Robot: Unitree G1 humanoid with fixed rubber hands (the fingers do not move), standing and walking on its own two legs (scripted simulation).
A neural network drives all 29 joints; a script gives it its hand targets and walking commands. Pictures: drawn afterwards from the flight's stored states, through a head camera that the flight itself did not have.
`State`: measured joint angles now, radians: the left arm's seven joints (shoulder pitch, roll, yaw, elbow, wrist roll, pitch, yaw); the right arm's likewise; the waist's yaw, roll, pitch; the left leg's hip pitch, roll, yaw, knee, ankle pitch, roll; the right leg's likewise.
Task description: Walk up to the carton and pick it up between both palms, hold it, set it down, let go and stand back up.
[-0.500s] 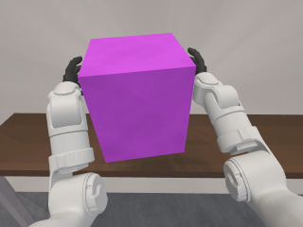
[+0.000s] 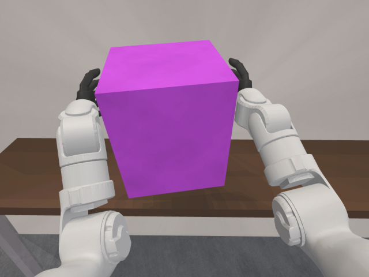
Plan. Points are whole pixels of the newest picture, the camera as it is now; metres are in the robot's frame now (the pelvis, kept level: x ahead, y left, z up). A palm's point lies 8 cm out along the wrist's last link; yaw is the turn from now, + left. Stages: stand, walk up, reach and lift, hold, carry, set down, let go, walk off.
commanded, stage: hold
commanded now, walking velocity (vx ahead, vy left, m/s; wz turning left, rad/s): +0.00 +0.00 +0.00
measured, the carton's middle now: (169, 118) +0.38 +0.01 +0.24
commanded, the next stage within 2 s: set down in 0.04 s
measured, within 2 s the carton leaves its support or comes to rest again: neither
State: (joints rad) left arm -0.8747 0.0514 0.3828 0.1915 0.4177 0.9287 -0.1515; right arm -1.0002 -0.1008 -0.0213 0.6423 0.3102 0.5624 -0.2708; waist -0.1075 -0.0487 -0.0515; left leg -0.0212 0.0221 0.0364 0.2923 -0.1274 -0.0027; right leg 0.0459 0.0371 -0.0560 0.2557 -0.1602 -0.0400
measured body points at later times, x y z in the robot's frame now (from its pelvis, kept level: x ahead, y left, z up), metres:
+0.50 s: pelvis +0.00 +0.00 +0.00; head -0.07 +0.03 +0.44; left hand +0.39 +0.19 +0.31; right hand +0.40 -0.12 +0.30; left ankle +0.03 +0.12 -0.75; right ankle +0.00 -0.09 -0.75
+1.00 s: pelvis +0.01 +0.01 +0.00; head -0.03 +0.04 +0.45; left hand +0.41 +0.18 +0.24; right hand +0.42 -0.13 +0.24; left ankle +0.03 +0.12 -0.75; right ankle +0.00 -0.09 -0.75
